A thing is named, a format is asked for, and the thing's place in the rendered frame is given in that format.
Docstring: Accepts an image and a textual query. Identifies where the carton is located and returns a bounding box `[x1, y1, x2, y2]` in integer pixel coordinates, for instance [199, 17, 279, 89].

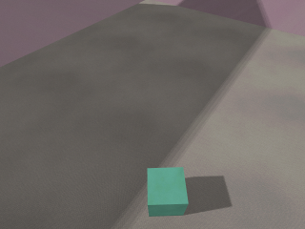
[147, 167, 189, 217]

